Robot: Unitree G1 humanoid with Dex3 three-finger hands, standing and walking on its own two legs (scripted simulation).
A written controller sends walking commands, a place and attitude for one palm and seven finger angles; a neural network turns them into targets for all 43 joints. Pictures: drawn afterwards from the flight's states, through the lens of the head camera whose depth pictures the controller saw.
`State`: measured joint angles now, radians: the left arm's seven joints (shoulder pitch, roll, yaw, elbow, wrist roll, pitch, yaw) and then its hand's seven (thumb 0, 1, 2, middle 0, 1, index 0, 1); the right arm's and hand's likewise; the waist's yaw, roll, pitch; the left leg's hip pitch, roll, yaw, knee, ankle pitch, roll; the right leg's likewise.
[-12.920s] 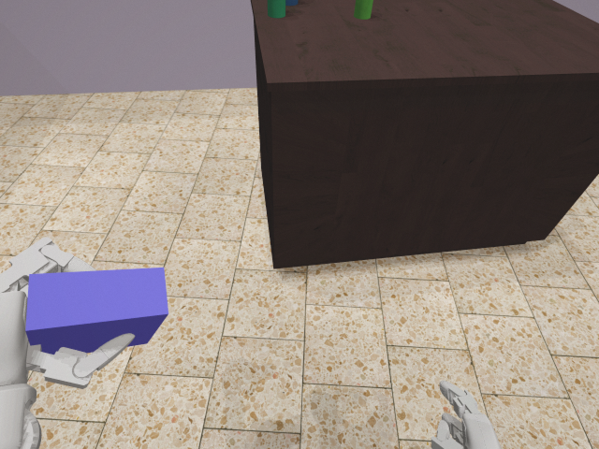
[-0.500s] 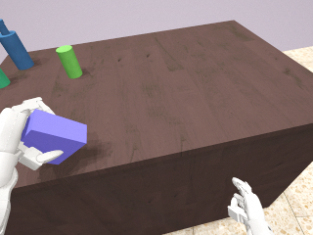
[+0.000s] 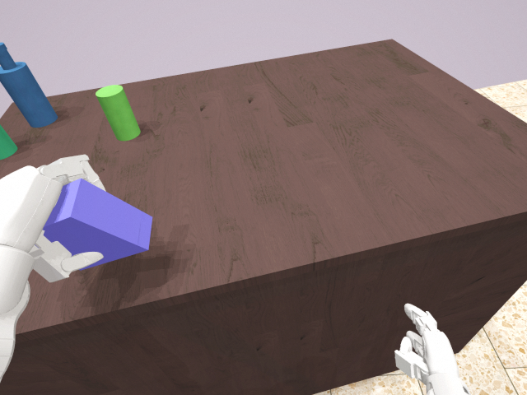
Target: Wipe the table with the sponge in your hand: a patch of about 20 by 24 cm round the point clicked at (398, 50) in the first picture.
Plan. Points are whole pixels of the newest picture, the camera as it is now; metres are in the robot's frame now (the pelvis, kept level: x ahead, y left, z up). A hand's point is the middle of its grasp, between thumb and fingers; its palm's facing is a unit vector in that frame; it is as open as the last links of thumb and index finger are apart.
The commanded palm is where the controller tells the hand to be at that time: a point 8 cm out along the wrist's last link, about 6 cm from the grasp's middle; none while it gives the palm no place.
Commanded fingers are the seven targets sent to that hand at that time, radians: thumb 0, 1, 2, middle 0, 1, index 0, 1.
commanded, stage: turn the palm down, sponge in hand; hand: left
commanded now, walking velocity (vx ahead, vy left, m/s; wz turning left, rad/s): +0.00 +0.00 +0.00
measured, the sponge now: (92, 234) +0.24 +0.26 +0.18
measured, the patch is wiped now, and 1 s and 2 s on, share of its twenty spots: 0.00 0.00 0.00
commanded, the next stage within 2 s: move the sponge above the wiping area in 1.08 s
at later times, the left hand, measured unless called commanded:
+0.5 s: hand (19, 197) +0.23 +0.29 +0.26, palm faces +0.32 -0.08 -0.94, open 9.4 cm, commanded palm +0.17 +0.30 +0.32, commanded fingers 0.00 0.10 1.30 -1.20 -1.60 -1.20 -1.60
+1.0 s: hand (21, 189) +0.22 +0.27 +0.28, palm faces +0.35 +0.02 -0.94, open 9.4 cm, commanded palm +0.16 +0.27 +0.32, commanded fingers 0.00 0.10 1.30 -1.20 -1.60 -1.20 -1.60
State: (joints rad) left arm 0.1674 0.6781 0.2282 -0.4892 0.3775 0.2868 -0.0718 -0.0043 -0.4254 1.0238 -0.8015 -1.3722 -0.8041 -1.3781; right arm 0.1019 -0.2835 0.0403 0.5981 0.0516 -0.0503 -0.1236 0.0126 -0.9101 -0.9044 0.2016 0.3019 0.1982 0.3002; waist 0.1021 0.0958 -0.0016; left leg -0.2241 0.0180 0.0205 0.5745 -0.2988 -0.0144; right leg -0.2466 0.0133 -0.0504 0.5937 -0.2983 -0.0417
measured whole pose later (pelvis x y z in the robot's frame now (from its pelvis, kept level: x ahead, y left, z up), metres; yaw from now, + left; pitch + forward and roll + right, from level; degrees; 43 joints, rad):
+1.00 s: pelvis -0.03 -0.01 +0.01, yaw +0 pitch -6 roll +1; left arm -0.14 0.72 0.07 -0.33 0.73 0.46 -0.16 0.00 -0.43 1.03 -0.81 -1.37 -0.81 -1.38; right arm -0.03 -0.27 0.09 0.67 0.06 0.00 -0.08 0.01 -0.91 -0.90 0.20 0.30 0.22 0.32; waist 0.15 0.15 0.00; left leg -0.16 0.02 0.03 0.47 -0.20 -0.03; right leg -0.21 0.02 -0.04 0.52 -0.22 -0.06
